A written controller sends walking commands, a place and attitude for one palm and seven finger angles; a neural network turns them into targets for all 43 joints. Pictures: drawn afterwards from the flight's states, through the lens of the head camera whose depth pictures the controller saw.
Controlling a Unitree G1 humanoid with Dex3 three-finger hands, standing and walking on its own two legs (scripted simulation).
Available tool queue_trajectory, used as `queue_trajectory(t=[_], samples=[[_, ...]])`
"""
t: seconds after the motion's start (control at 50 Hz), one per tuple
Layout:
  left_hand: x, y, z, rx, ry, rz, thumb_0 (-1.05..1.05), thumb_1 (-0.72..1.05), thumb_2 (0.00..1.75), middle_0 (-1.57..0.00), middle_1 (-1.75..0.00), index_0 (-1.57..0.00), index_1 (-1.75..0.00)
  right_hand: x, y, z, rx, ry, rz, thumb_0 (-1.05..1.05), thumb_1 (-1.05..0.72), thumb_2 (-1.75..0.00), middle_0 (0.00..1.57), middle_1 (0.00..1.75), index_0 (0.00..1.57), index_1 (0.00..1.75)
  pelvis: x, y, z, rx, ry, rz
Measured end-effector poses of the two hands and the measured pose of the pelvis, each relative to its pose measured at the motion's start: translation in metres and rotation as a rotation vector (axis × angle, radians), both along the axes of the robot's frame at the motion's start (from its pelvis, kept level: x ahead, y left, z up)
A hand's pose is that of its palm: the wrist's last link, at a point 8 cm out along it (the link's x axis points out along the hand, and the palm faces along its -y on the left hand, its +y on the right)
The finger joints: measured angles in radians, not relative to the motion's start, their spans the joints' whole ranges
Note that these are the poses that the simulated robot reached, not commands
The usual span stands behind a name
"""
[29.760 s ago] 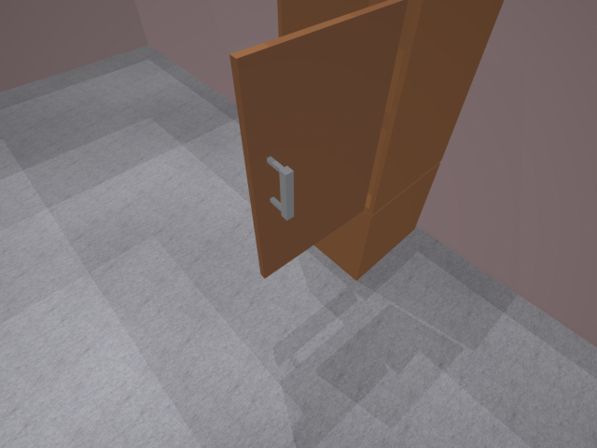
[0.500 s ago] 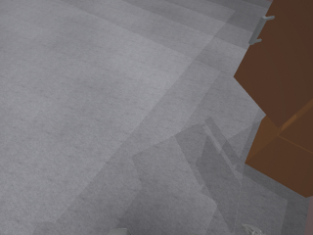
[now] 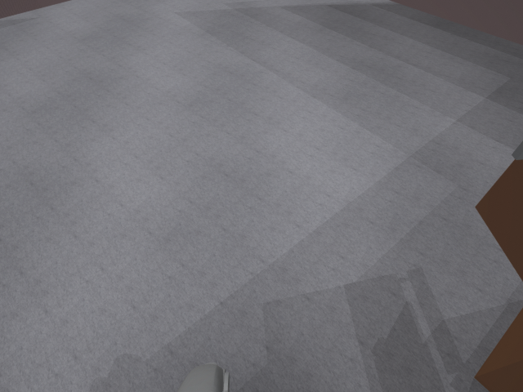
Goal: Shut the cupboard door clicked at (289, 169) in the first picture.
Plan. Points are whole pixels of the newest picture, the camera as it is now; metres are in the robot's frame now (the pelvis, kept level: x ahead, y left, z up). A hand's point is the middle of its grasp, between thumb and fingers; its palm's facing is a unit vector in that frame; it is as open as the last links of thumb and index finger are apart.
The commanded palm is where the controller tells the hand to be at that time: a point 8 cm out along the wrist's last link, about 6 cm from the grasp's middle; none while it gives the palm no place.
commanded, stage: walk to a spot facing it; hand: left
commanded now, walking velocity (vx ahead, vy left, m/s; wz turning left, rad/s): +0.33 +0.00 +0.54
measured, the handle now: out of the picture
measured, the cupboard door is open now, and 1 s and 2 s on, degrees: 55 55 55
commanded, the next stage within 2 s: turn to face it in 0.78 s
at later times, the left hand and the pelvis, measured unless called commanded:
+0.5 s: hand (123, 359) +0.21 +0.27 -0.17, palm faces +0.23 -0.95 -0.23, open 7.4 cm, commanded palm none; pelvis +0.19 +0.06 -0.01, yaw +12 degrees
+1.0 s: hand (154, 297) +0.33 +0.24 -0.18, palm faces +0.40 -0.90 -0.20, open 7.3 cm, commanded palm none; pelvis +0.40 +0.08 -0.01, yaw +22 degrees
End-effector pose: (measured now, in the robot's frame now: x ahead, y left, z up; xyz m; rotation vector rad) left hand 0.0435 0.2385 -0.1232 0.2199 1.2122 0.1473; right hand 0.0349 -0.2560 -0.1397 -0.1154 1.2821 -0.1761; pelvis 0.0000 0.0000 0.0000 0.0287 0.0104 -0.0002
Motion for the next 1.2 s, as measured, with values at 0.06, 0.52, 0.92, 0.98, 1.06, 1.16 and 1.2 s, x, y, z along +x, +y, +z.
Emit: queue_trajectory(t=[0.06,0.52,0.92,0.98,1.06,1.16,1.2], samples=[[-0.016,-0.007,-0.006,-0.031,0.057,0.074,0.01,0.90,0.89,-0.20,-0.30,-0.20,-0.30,0.048,0.004,0.005,-0.004,-0.021,0.074,0.01,-0.91,-0.90,0.20,0.30,0.20,0.30,0.018,0.001,0.001,-0.005,0.003,0.050],[0.163,0.078,-0.012,-0.018,-0.029,0.231,0.01,0.91,0.89,-0.20,-0.30,-0.19,-0.30,0.249,0.091,-0.005,-0.019,-0.026,0.267,0.00,-0.92,-0.90,0.20,0.30,0.21,0.30,0.196,0.058,-0.008,-0.015,-0.011,0.211],[0.274,0.050,-0.013,-0.036,0.050,0.407,0.00,0.94,0.89,-0.20,-0.30,-0.20,-0.30,0.446,0.105,-0.005,0.008,0.068,0.376,0.00,-0.91,-0.90,0.20,0.30,0.20,0.30,0.377,0.061,-0.002,-0.022,0.005,0.380],[0.264,0.048,-0.022,-0.069,0.126,0.449,0.00,0.93,0.89,-0.20,-0.30,-0.20,-0.30,0.502,0.135,-0.005,0.004,0.005,0.448,0.00,-0.91,-0.90,0.20,0.30,0.20,0.30,0.396,0.076,-0.006,-0.031,-0.001,0.387],[0.255,0.049,-0.042,-0.135,0.250,0.475,0.00,0.92,0.89,-0.20,-0.30,-0.20,-0.30,0.566,0.181,-0.007,-0.006,-0.122,0.492,0.00,-0.91,-0.90,0.20,0.30,0.20,0.30,0.425,0.106,-0.021,-0.056,-0.014,0.343],[0.276,0.066,-0.049,-0.166,0.318,0.443,0.01,0.91,0.89,-0.20,-0.30,-0.20,-0.30,0.597,0.212,0.001,-0.009,-0.210,0.463,0.00,-0.91,-0.90,0.20,0.30,0.20,0.30,0.440,0.124,-0.022,-0.051,-0.023,0.273],[0.297,0.079,-0.046,-0.161,0.291,0.418,0.01,0.91,0.89,-0.20,-0.30,-0.20,-0.30,0.598,0.215,0.004,-0.007,-0.215,0.438,0.00,-0.91,-0.90,0.20,0.30,0.20,0.30,0.443,0.127,-0.018,-0.055,-0.024,0.248]])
